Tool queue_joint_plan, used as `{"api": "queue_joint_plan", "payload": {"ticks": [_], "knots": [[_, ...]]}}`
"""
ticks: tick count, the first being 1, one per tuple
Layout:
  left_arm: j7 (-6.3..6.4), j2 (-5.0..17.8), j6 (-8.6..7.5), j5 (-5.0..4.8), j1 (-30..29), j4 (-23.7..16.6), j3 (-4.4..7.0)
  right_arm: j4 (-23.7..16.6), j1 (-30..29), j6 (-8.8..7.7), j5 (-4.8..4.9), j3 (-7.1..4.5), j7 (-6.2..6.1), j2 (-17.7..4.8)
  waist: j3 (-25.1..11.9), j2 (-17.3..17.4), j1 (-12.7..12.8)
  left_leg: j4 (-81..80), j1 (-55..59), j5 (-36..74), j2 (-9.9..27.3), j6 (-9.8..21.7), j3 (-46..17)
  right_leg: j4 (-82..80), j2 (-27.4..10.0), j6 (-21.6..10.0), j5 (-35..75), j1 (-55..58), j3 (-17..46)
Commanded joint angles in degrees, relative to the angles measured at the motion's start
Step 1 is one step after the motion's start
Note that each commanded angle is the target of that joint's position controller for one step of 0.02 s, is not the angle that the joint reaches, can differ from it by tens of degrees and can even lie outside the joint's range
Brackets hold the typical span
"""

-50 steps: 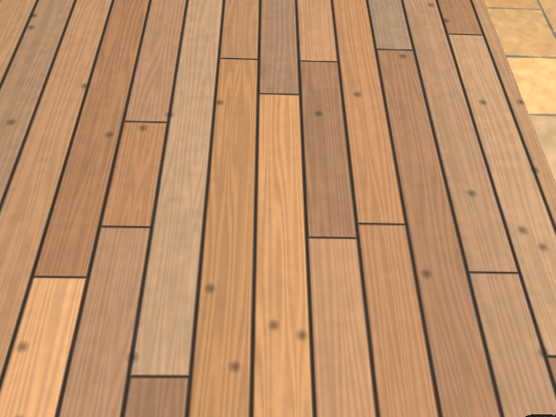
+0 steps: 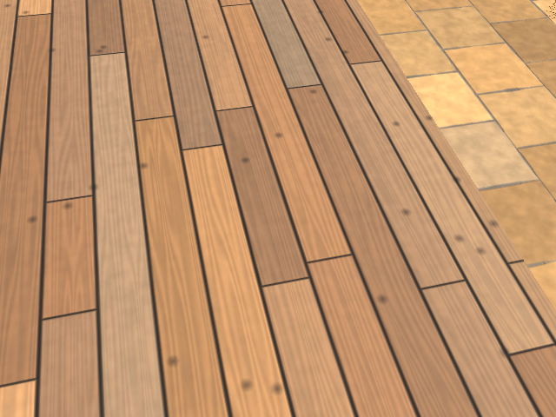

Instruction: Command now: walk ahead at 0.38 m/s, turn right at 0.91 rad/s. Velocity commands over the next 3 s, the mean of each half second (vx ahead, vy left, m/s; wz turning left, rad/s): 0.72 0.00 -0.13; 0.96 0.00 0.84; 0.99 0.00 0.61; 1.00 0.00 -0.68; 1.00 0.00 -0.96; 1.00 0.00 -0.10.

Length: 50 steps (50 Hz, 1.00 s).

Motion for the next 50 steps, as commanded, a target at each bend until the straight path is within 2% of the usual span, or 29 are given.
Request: {"api": "queue_joint_plan", "payload": {"ticks": [1, 6, 7, 8, 10, 14, 15, 16, 17, 18, 19, 20, 21, 22, 24, 30, 34, 36, 37, 39, 40, 41, 42, 43, 44, 45, 46, 48, 50], "knots": [[-0.98, 3.9, -2.11, -0.16, -7.4, -7.5, 0.31, -2.2, 4.8, -1.82, 0.35, -3.18, -0.21, -10.9, -1.0, 8.4, -4.2, -14.2, 16.9, -18.7, 18.5, 6.6, -18.4, -0.9, -3.2, -0.1, 2.1, -17.7, 0.9], [-1.69, 1.1, -3.51, -0.18, -8.3, -7.8, -0.72, 0.3, 8.1, -3.5, 0.29, -3.41, 0.88, -10.6, 2.8, 7.1, -4.4, -16.5, 16.8, -15.1, 19.4, 6.1, -11.7, -5.5, -4.3, -1.7, 6.1, -18.4, 1.6], [-4.03, 0.6, -1.3, 7.19, -10.6, -7.1, -1.05, 2.9, 13.0, -3.5, -2.12, -2.22, 2.32, -8.6, 4.1, 2.6, -5.5, -17.1, 13.6, -16.3, 18.9, 5.2, -9.0, -7.2, -0.4, -3.2, 5.4, -16.0, 0.1], [-5.05, -1.0, -0.9, 6.55, -10.4, -7.2, -1.38, 3.8, 13.4, -3.78, -2.28, -2.12, 2.92, -8.4, 5.4, 5.9, -5.0, -17.5, 11.3, -16.2, 18.3, 4.9, -7.9, -10.4, 0.1, -4.3, 6.3, -14.3, 1.1], [-6.25, -0.8, -1.62, 4.79, -11.8, -7.5, -1.76, 4.9, 12.3, -4.11, -1.87, -1.94, 2.99, -9.0, 6.9, 8.8, -3.8, -18.9, 8.2, -15.1, 18.3, 4.8, -5.7, -16.9, 0.5, -5.9, 7.1, -10.6, 0.2], [-6.19, -0.3, -3.63, 4.77, -15.6, -8.1, -2.74, 8.5, 13.1, -3.3, -0.73, -2.0, 3.08, -11.0, 7.2, 10.0, -2.9, -18.9, 5.1, -1.8, 17.3, 6.3, -4.9, -31.3, 0.3, -8.6, 0.8, 4.7, -7.2], [-5.63, 0.0, -3.97, 4.82, -13.5, -7.6, -2.7, 9.5, 13.4, -2.96, -0.54, -2.24, 3.26, -12.3, 6.6, 10.5, -1.6, -16.0, 4.7, 7.2, 17.8, 7.1, -5.2, -33.2, 2.2, -9.4, -2.3, 9.7, -8.3], [-4.75, 0.8, -4.54, 4.74, -6.0, -5.5, -2.21, 10.1, 11.8, -2.78, -0.15, -2.4, 3.43, -13.4, 3.8, 9.5, 3.1, -7.7, 2.6, 21.4, 17.0, 7.1, -3.6, -36.2, 4.4, -10.2, -1.8, 19.6, -8.9], [-3.52, 2.6, -5.28, 5.19, 7.4, -0.9, -1.08, 10.3, 10.3, -2.95, 0.28, -2.01, 3.78, -12.7, -3.6, 4.7, 9.9, 8.3, -3.9, 29.5, 13.1, 6.1, 0.2, -38.1, 5.3, -10.7, 1.5, 37.8, -7.9], [-1.88, 8.1, -5.78, 6.45, 20.1, 1.3, 0.29, 8.2, 8.9, -3.22, 0.01, -0.58, 4.4, -8.3, -14.2, -5.2, 15.5, 31.1, -17.8, 7.5, 7.3, 5.1, 1.5, -42.4, -9.0, -10.8, -17.9, 55.7, 8.1], [-0.74, 15.6, -6.53, 6.29, 21.6, 0.5, 1.06, 3.7, 5.6, -3.67, 0.85, 0.25, 4.54, -2.7, -16.2, -18.3, 14.6, 48.3, -33.9, -18.9, -1.7, 4.6, -7.7, -54.1, -21.1, -9.8, -37.9, 58.0, 32.4], [0.21, 11.8, -6.43, 6.18, 15.0, -0.2, 0.18, 4.2, 3.5, -3.27, 1.37, -0.75, 4.18, -5.8, -9.8, -6.8, 11.9, 54.1, -37.7, -10.2, -0.8, 4.9, -14.9, -56.5, -22.0, -9.1, -33.8, 48.1, 34.0], [0.11, 6.9, -6.3, 5.62, 10.4, 0.3, -1.41, 5.0, 5.0, -3.01, 1.42, -1.05, 4.42, -6.1, -3.7, -3.4, 7.1, 53.5, -37.0, -4.5, 2.8, 4.6, -13.5, -54.4, -19.6, -8.5, -24.4, 42.0, 23.4], [-0.35, 3.3, -6.55, 4.97, 6.7, 0.5, -2.27, 7.1, 7.8, -2.55, 1.35, -0.88, 4.81, -5.2, -1.5, -3.0, 3.8, 50.9, -34.0, -0.7, 5.1, 3.3, -11.4, -55.6, -16.4, -7.6, -15.7, 37.2, 15.7], [-0.27, -0.6, -7.32, 3.88, 4.1, 1.0, -3.45, 9.7, 10.7, -0.59, -0.23, -0.73, 5.79, -3.8, 0.3, -6.5, 0.8, 51.1, -30.9, 2.4, 7.4, 1.3, -8.9, -57.4, -12.1, -6.4, -6.8, 32.2, 5.0], [-0.76, -3.5, -10.02, 3.75, 10.0, 6.8, -3.94, 5.7, -2.8, 1.18, 0.31, 0.41, 7.66, -1.8, 8.3, -3.3, 0.5, 47.3, -37.6, 14.4, 6.4, 1.7, -4.8, -62.0, -9.0, -5.4, 17.8, 30.7, -12.1], [0.8, -1.4, -9.57, 3.97, 12.2, 9.6, -3.91, 2.2, -10.9, 1.03, -0.06, 1.68, 8.54, -2.3, 10.4, -0.7, -0.3, 31.4, -34.1, 14.3, 3.9, 4.9, 2.8, -62.3, -8.1, -4.8, 39.6, 35.9, -19.7], [1.78, 2.2, -9.15, 4.0, 12.6, 9.8, -3.49, 1.7, -11.1, 1.22, 0.45, 1.96, 8.31, -3.1, 7.3, -2.0, -1.8, 25.2, -24.0, 13.1, -0.7, 7.3, 7.6, -56.9, -8.9, -4.4, 68.2, 38.6, -21.4], [2.48, 4.4, -8.63, 4.05, 12.3, 9.7, -2.99, 2.3, -8.1, 1.48, 0.56, 1.74, 7.96, -4.3, 4.5, -3.7, -4.0, 24.3, -19.6, 11.1, -2.4, 8.2, 8.3, -51.9, -10.2, -4.3, 79.3, 41.2, -21.3], [3.13, 8.2, -6.86, 4.81, 7.3, 8.0, -1.73, 7.0, 9.4, 1.88, 0.7, -0.21, 6.77, -9.1, -4.5, -6.2, -13.3, 24.8, -2.1, 3.5, -5.1, 11.0, 5.9, -30.6, -12.8, -5.7, 89.3, 40.0, -19.2], [2.59, 8.6, -6.16, 4.97, 4.6, 6.6, -1.48, 10.8, 20.8, 1.57, 0.47, -2.11, 5.76, -12.6, -8.8, -4.0, -17.6, 19.7, 11.6, -0.6, -5.7, 13.0, 1.2, -13.3, -12.2, -7.3, 79.3, 32.8, -17.0], [1.01, 5.2, -6.14, 4.6, 3.8, 6.9, -1.96, 12.1, 20.6, 1.32, 0.87, -3.49, 4.26, -14.0, -5.8, 5.0, -15.3, 13.6, 19.3, -2.2, -3.6, 14.8, -4.9, 8.7, -3.2, -7.6, 29.2, 19.7, -16.6], [0.3, -3.8, -7.39, 5.7, 4.4, 3.0, -4.52, 11.3, 14.7, 1.72, 0.77, -3.93, 3.92, -17.6, -1.6, 16.1, -6.6, 16.7, 23.5, 9.5, 4.4, 18.2, -22.8, 27.8, 5.1, -6.2, -12.5, -2.0, -11.2], [0.06, -2.2, -9.12, 4.23, 2.9, -3.5, -4.95, 9.0, 12.6, 1.93, 0.11, -4.42, 3.89, -20.0, -10.7, 14.8, -5.3, 1.1, 30.6, -5.7, 11.7, 27.1, -46.8, 30.5, 6.0, -5.5, -10.6, -14.2, 0.7], [0.0, 1.3, -10.55, 4.64, 0.3, -3.5, -4.81, 8.6, 12.6, 1.64, -0.26, -4.22, 3.44, -17.0, -5.4, 4.8, -5.2, -8.7, 25.7, -16.5, 14.3, 24.5, -51.9, 25.2, 2.5, -5.9, -7.4, -16.8, 3.2], [-0.15, 2.5, -10.89, 4.47, -0.1, -2.8, -4.63, 9.1, 10.6, 1.16, -0.39, -3.43, 3.19, -13.7, 0.9, -1.2, -1.9, -10.8, 16.7, -15.4, 13.1, 21.6, -48.6, 19.0, 0.2, -5.7, -3.7, -14.5, 3.0], [0.02, 2.0, -10.27, 5.36, -0.5, -2.5, -4.92, 9.4, 8.8, 0.29, -0.27, -2.92, 2.98, -12.6, 3.9, -3.5, 0.8, -10.4, 9.3, -9.0, 10.6, 20.1, -43.8, 15.2, -1.3, -4.8, -3.8, -11.0, 3.0], [-0.21, 0.7, -7.56, 6.74, 0.7, -1.9, -5.58, 8.7, 6.4, -1.74, 0.34, -1.87, 2.41, -10.8, 5.9, -4.8, 4.2, -11.1, -3.1, -3.5, 5.5, 18.5, -35.1, 7.7, -4.2, -2.3, -3.9, -4.3, 2.5], [-0.83, -0.3, -6.37, 6.68, -4.7, -4.6, -6.23, 8.4, 6.4, -3.23, 0.68, -1.92, 2.71, -11.7, 7.6, -3.4, 3.4, -13.3, -11.2, 1.8, 1.4, 17.6, -29.4, -3.7, -5.0, -0.8, -0.5, -0.1, -0.7]]}}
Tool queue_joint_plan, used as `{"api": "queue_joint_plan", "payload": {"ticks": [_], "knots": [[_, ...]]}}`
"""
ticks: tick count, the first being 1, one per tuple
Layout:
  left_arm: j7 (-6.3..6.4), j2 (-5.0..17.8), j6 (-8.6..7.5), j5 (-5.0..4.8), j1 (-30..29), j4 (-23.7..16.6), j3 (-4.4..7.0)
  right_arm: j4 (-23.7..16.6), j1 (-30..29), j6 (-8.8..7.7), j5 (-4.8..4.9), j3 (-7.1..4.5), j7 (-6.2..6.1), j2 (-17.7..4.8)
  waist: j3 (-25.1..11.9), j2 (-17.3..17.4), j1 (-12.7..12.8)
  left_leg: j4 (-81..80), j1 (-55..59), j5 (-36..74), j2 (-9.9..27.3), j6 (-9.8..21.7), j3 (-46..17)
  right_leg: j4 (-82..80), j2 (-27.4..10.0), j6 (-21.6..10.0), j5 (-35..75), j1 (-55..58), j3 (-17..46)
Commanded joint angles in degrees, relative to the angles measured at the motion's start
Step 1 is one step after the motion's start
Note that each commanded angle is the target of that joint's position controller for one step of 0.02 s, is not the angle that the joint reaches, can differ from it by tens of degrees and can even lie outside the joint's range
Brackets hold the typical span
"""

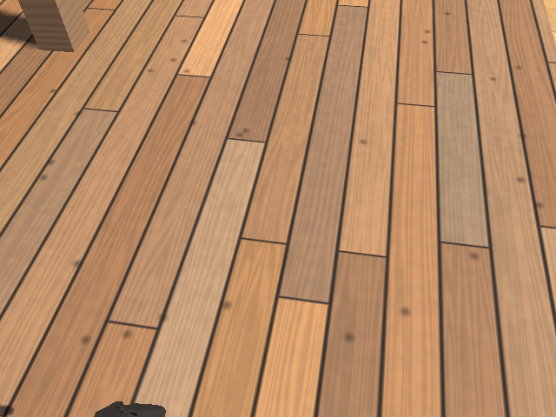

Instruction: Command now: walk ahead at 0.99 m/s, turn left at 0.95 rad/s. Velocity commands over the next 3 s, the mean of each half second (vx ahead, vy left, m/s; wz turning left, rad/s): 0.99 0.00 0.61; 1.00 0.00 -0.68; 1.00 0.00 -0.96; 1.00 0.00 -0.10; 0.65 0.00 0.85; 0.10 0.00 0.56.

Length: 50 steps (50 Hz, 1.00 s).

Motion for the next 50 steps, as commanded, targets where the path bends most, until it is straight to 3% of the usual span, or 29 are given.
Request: {"api": "queue_joint_plan", "payload": {"ticks": [1, 4, 7, 9, 10, 11, 12, 13, 14, 15, 16, 19, 22, 24, 26, 28, 30, 31, 32, 33, 34, 35, 37, 39, 43, 46, 47, 49, 50], "knots": [[-0.67, 7.8, 1.26, -0.07, -2.2, -4.9, 1.39, -6.1, -4.9, -3.56, 0.27, -1.73, -0.38, -8.2, 6.1, -5.1, 3.4, -21.2, -13.5, 10.4, 13.6, 7.8, -21.7, -14.5, -0.4, 2.3, 6.7, 0.4, -6.6], [-1.12, 5.7, 0.98, -2.02, -9.0, -7.5, 0.37, -5.0, -1.2, -3.63, 0.84, -2.43, 0.4, -8.8, 3.6, -1.0, -1.3, -19.1, -9.2, 25.9, 11.6, 3.8, -19.3, -31.3, 3.2, 0.6, 22.2, 6.2, -8.6], [-0.62, 7.7, 0.55, -2.62, -9.6, -8.5, 0.89, -4.6, -0.1, -3.49, 0.97, -3.07, 0.4, -10.3, -0.1, 1.9, -2.5, -14.7, 0.3, 38.5, 13.7, 1.1, -20.8, -40.0, 6.2, -1.5, 24.5, 11.1, -7.9], [0.49, 12.2, 0.24, -2.79, -0.8, -6.2, 2.77, -4.9, -1.9, -3.54, 0.56, -3.6, 0.1, -12.6, -7.0, 2.7, 2.0, -3.0, 4.5, 52.5, 13.8, -1.9, -21.7, -41.6, 9.5, -2.5, 18.1, 23.4, -6.7], [1.33, 15.1, 0.0, -3.21, 9.7, -3.8, 4.25, -5.6, -5.3, -3.66, 0.14, -3.97, 0.28, -14.6, -12.1, 3.2, 8.9, 9.2, 2.0, 53.0, 13.3, -3.1, -21.6, -41.0, 8.8, -2.9, 13.7, 34.4, -6.3], [2.5, 18.3, -0.08, -2.71, 23.3, -0.3, 5.91, -6.7, -9.3, -4.27, -0.37, -3.38, 0.45, -12.4, -17.6, 2.1, 16.1, 24.8, -5.8, 45.7, 10.9, -4.0, -19.2, -39.1, 4.5, -3.5, 6.2, 48.4, -3.9], [3.33, 21.3, -0.32, -0.39, 31.5, 1.8, 6.84, -9.2, -9.9, -4.69, -0.35, -0.6, 0.23, -1.4, -21.8, -13.0, 16.0, 45.2, -20.3, -4.5, 5.5, -3.9, -14.1, -43.0, -10.8, -4.5, -14.3, 59.9, 13.4], [2.27, 23.3, -0.28, 0.31, 22.0, 0.3, 7.26, -12.4, -1.9, -4.51, 2.25, 0.87, 0.33, -0.4, -25.6, -27.3, 6.1, 53.3, -30.4, -9.4, 4.8, -4.5, -10.4, -58.2, -19.6, -9.4, -22.6, 58.6, 46.7], [1.53, 16.1, 0.0, -0.28, 13.2, -1.6, 6.55, -9.4, -3.9, -3.27, 0.25, 0.72, -0.11, -4.5, -16.3, -14.0, 5.3, 53.9, -32.7, -1.6, 10.6, -4.3, -8.9, -59.8, -16.0, -11.0, -32.1, 49.1, 41.1], [0.99, 11.8, 0.11, -0.9, 10.9, -0.8, 5.61, -9.0, -6.6, -2.78, -1.01, 0.68, 0.72, -5.0, -10.1, -6.7, 4.8, 50.7, -31.0, 3.0, 12.6, -5.1, -7.2, -59.1, -12.7, -11.5, -24.0, 40.9, 30.9], [0.5, 10.1, -0.01, -0.67, 11.8, 1.2, 5.24, -9.3, -9.1, -2.51, -1.77, 0.94, 1.5, -4.1, -6.7, -2.5, 4.4, 48.1, -29.4, 3.4, 13.7, -5.6, -6.9, -59.1, -9.7, -11.4, -14.8, 35.1, 23.9], [-0.07, 7.8, -1.55, -1.98, 18.3, 7.8, 4.3, -12.9, -13.8, -1.92, -2.79, 2.52, 2.96, -0.4, -1.8, -5.4, 2.8, 41.7, -30.2, 0.4, 14.3, -6.5, -9.5, -60.6, -5.4, -12.5, -3.1, 28.4, 14.9], [-0.24, 10.1, -2.2, -3.33, 18.9, 9.2, 4.76, -17.4, -21.7, -2.14, -3.81, 3.63, 3.54, -1.9, 1.8, -4.6, 1.3, 29.8, -34.7, 4.7, 18.3, -9.0, -4.0, -65.4, -4.8, -14.9, 3.9, 25.8, 11.6], [-0.39, 11.7, -2.23, -3.29, 17.2, 8.6, 5.44, -19.2, -27.0, -2.86, -2.68, 5.02, 4.55, -1.1, 3.2, -3.8, 1.6, 14.5, -22.5, 11.9, 17.8, -10.5, -1.0, -68.8, -1.3, -13.5, 8.5, 16.7, 5.4], [-0.93, 15.5, -2.38, -3.83, 18.3, 9.0, 6.5, -18.8, -27.8, -3.01, -1.64, 5.15, 4.89, -1.5, 2.6, -4.8, 1.8, 10.2, -10.2, 14.7, 15.3, -10.5, 2.2, -71.5, -2.4, -13.5, 17.4, 12.8, 4.4], [-1.29, 16.4, -2.18, -4.18, 20.1, 9.8, 6.62, -17.9, -26.3, -3.03, -1.51, 4.16, 3.67, -3.8, 0.9, -4.3, 1.0, 6.2, -6.1, 14.6, 14.2, -9.9, 1.8, -66.5, -3.3, -12.6, 29.4, 18.8, 3.4], [-1.19, 17.5, -1.81, -4.28, 21.7, 10.9, 6.79, -13.6, -13.9, -3.47, -2.35, 2.4, 1.8, -6.4, -7.9, -2.3, -4.8, 2.7, 9.2, 9.6, 11.0, -8.8, 2.7, -45.3, 0.0, -10.8, 45.0, 21.5, -0.1], [-1.21, 16.7, -1.88, -4.45, 20.8, 10.4, 6.63, -11.6, -4.9, -3.78, -3.14, 1.15, 0.53, -8.8, -12.8, -2.0, -9.3, 3.4, 22.6, 5.9, 16.2, -8.0, -1.3, -29.9, 2.9, -9.9, 36.8, 12.3, -0.5], [-0.87, 9.0, -2.07, -3.63, 20.4, 8.6, 5.04, -10.5, 5.4, -4.11, -4.4, -0.25, -0.69, -13.5, -20.8, 9.2, -10.8, 0.3, 32.8, -15.7, 32.9, -7.4, -19.9, -8.7, 7.0, -9.7, 0.4, 2.8, -2.1], [-0.73, 6.6, -1.51, -6.36, 24.4, 5.6, 4.49, -11.6, 2.8, -3.3, -4.1, -0.75, -1.0, -15.9, -24.7, 16.9, -6.3, -14.7, 32.0, -30.3, 42.3, -4.2, -47.2, 4.5, 10.1, -9.9, -7.6, -7.5, -1.9], [-0.41, 9.7, -0.49, -5.12, 20.4, 6.1, 5.03, -11.6, -3.3, -3.02, -3.05, -0.32, -1.03, -11.0, -14.7, 9.9, -3.9, -16.4, 24.8, -31.1, 39.2, -3.2, -42.9, 7.2, 6.1, -10.0, -0.9, -12.4, -2.2], [-0.85, 9.6, 0.11, -4.2, 16.4, 6.1, 5.06, -11.8, -6.8, -3.46, -2.39, 0.66, -0.82, -6.2, -7.8, 5.5, -3.1, -15.1, 18.2, -20.3, 36.4, -3.4, -32.1, 4.8, 4.0, -9.6, 3.0, -13.2, -3.1], [-1.9, 7.9, 1.59, -3.29, 15.1, 7.0, 5.09, -10.1, -8.4, -4.26, -2.05, 1.32, -0.62, -2.8, -2.5, 3.5, 0.2, -17.0, 9.2, -3.1, 31.0, -5.2, -17.8, 1.6, 1.5, -8.2, 4.7, -9.5, -2.9], [-2.6, 6.0, 3.37, -2.68, 12.6, 5.8, 4.83, -7.4, -6.2, -5.42, -0.74, 1.77, -0.3, -0.3, 0.1, 4.6, 1.7, -17.7, 6.9, 10.5, 29.5, -6.7, -8.8, 0.2, -0.1, -7.7, 5.0, -9.8, -3.4], [-4.17, 4.9, 4.16, -2.57, 2.7, 0.2, 3.77, -5.0, -6.4, -6.72, -0.43, 1.71, -0.23, 0.0, 2.6, 4.4, 3.6, -21.5, 5.8, 24.1, 27.2, -7.5, 5.0, -7.0, 0.1, -7.6, 14.4, -12.6, -6.8], [-5.55, 5.3, 3.96, -2.75, -3.9, -2.5, 2.69, -4.2, -6.5, -6.91, -0.47, 1.15, -0.8, -3.0, 4.8, 1.7, 3.8, -24.7, 3.2, 31.6, 24.8, -9.2, 13.7, -24.0, 2.6, -9.9, 22.1, -3.2, -13.1], [-5.71, 5.9, 3.89, -2.77, -4.9, -2.4, 2.65, -3.7, -5.4, -6.83, -0.48, 1.0, -1.0, -4.0, 4.7, 0.7, 3.6, -23.3, 4.8, 43.7, 24.1, -9.8, 15.7, -27.2, 5.4, -11.0, 23.0, 0.4, -16.4], [-5.38, 8.1, 3.78, -2.88, -1.3, -1.2, 3.09, -3.7, -3.2, -5.97, -0.62, 0.08, -1.7, -8.2, 0.4, 3.3, 6.2, -14.0, 10.8, 69.6, 25.7, -10.9, 16.1, -29.5, 10.1, -12.8, 20.1, 8.0, -19.2], [-4.96, 9.9, 3.72, -2.89, 4.6, 0.2, 3.75, -4.2, -4.0, -4.96, -0.91, -0.49, -2.19, -10.3, -3.3, 4.8, 9.9, -5.1, 12.2, 77.4, 27.0, -11.0, 15.7, -29.8, 11.9, -13.9, 16.9, 14.4, -19.0]]}}
Over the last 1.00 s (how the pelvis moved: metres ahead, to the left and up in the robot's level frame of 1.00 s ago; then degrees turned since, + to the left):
0.63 -0.07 -0.02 25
